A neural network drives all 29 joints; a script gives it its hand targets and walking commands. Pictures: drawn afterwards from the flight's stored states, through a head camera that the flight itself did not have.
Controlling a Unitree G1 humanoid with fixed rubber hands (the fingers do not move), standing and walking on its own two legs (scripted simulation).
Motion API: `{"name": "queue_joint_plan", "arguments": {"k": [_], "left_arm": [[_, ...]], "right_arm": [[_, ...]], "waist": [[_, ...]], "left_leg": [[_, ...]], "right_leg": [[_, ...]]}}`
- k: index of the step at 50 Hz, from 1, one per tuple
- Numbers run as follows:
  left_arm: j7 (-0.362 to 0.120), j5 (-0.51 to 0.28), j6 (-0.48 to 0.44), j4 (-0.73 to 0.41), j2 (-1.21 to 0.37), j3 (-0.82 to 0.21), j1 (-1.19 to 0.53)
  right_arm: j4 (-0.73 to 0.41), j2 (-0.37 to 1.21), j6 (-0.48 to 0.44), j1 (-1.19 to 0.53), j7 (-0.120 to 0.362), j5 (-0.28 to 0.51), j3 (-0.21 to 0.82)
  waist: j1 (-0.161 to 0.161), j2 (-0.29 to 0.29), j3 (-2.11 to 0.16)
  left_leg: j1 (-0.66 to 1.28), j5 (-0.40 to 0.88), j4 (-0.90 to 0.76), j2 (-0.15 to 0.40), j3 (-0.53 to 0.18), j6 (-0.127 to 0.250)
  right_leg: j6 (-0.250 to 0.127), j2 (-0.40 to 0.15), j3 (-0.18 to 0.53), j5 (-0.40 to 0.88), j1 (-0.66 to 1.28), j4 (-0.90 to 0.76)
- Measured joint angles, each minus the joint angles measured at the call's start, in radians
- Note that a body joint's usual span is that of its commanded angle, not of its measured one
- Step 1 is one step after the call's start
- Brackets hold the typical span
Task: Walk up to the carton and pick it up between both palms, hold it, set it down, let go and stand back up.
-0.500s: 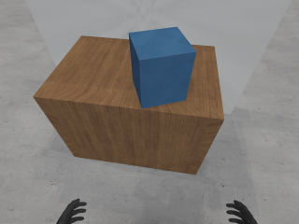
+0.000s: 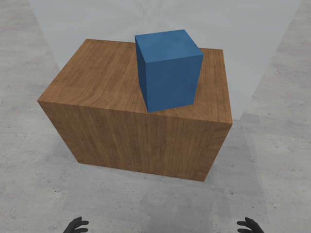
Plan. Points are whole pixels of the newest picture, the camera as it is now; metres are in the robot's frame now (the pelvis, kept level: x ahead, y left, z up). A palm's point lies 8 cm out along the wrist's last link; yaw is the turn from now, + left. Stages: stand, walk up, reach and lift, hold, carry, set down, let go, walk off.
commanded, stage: stand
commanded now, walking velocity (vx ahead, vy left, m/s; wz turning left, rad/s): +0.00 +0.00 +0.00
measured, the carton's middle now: (165, 71) +0.73 -0.02 -0.02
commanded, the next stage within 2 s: none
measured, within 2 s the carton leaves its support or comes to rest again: neither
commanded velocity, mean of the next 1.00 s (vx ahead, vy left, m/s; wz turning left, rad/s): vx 0.00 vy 0.00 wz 0.00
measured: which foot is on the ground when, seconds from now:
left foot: down 0.00-1.00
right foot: down 0.00-1.00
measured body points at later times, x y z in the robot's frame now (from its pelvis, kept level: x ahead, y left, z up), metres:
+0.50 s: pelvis +0.00 +0.00 +0.00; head +0.01 +0.00 +0.45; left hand +0.12 +0.25 -0.10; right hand +0.12 -0.26 -0.10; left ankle +0.02 +0.12 -0.73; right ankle +0.02 -0.12 -0.73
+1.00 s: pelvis +0.00 +0.00 +0.00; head +0.01 +0.00 +0.45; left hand +0.11 +0.25 -0.11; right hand +0.11 -0.26 -0.11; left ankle +0.02 +0.12 -0.73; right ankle +0.02 -0.12 -0.73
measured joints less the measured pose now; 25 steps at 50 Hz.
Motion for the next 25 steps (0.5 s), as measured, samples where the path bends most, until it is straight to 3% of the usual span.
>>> {"name": "queue_joint_plan", "arguments": {"k": [25], "left_arm": [[0.003, -0.005, 0.005, 0.014, 0.01, -0.01, -0.009]], "right_arm": [[0.007, -0.011, 0.005, 0.011, -0.005, 0.003, 0.008]], "waist": [[-0.001, 0.0, -0.005]], "left_leg": [[0.012, 0.002, -0.013, 0.004, -0.003, -0.006]], "right_leg": [[-0.006, 0.004, -0.003, 0.0, 0.011, -0.01]]}}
